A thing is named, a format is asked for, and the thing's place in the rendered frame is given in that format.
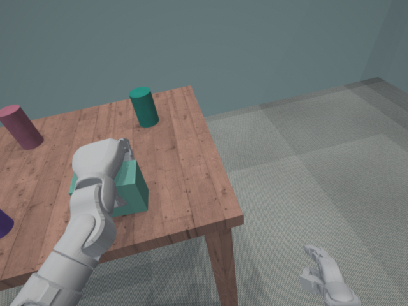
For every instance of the right robot hand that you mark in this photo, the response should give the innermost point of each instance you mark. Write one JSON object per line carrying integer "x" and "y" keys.
{"x": 313, "y": 280}

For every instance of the sponge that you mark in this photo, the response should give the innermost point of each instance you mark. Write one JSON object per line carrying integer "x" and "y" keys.
{"x": 130, "y": 185}

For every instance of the left robot hand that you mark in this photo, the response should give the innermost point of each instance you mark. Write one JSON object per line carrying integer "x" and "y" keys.
{"x": 104, "y": 157}

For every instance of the table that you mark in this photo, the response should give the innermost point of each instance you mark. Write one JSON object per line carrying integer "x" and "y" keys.
{"x": 190, "y": 194}

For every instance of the right robot forearm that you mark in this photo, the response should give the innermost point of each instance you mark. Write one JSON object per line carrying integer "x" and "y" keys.
{"x": 339, "y": 294}

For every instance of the left robot forearm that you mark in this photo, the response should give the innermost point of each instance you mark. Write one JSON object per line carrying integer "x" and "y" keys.
{"x": 89, "y": 234}

